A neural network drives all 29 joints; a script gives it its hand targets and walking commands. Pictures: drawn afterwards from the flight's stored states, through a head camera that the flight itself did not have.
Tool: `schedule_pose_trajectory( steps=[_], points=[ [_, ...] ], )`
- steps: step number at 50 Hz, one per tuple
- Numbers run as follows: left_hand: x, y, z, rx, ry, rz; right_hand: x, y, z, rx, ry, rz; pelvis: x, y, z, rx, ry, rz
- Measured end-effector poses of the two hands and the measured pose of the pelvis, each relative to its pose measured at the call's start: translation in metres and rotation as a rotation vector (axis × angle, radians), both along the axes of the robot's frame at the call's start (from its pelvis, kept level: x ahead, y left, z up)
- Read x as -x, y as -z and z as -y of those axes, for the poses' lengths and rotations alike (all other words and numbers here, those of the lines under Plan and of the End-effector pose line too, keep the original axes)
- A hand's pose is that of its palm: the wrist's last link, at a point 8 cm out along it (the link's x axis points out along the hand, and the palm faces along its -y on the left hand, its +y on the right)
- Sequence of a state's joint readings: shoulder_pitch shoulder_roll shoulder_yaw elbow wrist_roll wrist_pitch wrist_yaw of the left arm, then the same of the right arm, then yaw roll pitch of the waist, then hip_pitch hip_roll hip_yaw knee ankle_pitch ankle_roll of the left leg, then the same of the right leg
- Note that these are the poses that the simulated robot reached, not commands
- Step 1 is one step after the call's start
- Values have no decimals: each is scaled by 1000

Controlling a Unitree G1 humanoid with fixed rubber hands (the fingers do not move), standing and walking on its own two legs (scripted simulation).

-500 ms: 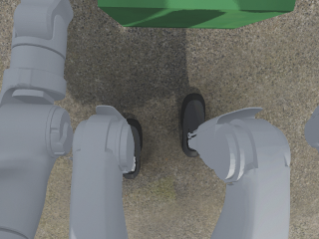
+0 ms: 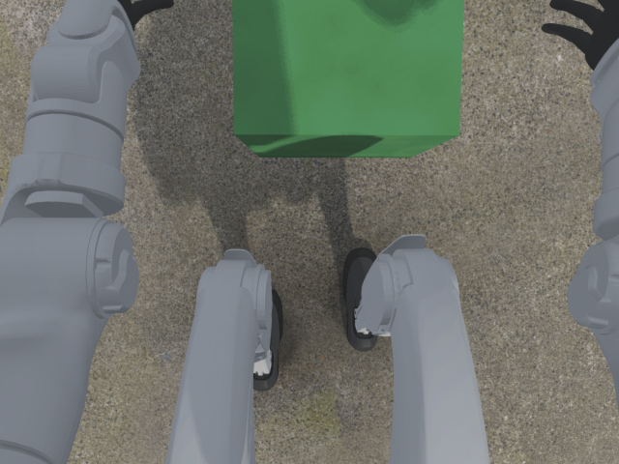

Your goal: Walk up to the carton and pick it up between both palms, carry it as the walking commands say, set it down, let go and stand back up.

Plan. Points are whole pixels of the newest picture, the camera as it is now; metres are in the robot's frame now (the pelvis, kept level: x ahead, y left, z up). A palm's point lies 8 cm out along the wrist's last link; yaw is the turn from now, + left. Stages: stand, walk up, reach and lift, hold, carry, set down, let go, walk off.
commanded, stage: set down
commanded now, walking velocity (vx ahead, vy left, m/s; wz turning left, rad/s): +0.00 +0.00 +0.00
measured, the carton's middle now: (340, 85) +0.56 -0.07 -0.33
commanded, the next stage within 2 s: let go in 0.68 s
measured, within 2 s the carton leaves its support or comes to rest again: neither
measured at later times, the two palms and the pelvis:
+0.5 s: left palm out of the picture +0.57 +0.17 +0.09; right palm out of the picture +0.51 -0.31 +0.08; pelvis +0.02 +0.00 +0.14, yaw +0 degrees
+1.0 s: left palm out of the picture +0.51 +0.22 +0.14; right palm out of the picture +0.44 -0.31 +0.13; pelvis +0.06 +0.00 +0.22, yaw -2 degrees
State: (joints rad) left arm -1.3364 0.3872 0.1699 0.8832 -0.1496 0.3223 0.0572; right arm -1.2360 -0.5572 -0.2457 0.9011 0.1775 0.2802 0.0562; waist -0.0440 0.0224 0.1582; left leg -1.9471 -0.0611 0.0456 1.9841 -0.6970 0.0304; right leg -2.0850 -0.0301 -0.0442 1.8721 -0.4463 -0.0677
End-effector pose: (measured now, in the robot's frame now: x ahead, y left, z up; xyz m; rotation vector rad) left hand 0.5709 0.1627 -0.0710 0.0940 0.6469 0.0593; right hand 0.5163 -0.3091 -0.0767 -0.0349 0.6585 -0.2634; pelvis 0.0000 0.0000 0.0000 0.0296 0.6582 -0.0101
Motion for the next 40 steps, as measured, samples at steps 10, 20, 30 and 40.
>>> schedule_pose_trajectory(
  steps=[10,20,30,40],
  points=[
    [-2,-64,-9,-3,5,-7,-3,-69,1,-5,-16,0,-16,-59,-2,-6,8,-63],
    [0,-129,-10,-7,16,7,6,-127,4,-14,-17,-1,-22,-112,-2,-13,17,-65],
    [-1,-184,-12,34,3,31,7,-173,4,-21,-41,-16,-24,-157,1,-22,25,-50],
    [-1,-201,-19,40,-18,22,11,-181,-1,-14,-56,-51,-36,-183,3,-23,29,-45]
  ],
)
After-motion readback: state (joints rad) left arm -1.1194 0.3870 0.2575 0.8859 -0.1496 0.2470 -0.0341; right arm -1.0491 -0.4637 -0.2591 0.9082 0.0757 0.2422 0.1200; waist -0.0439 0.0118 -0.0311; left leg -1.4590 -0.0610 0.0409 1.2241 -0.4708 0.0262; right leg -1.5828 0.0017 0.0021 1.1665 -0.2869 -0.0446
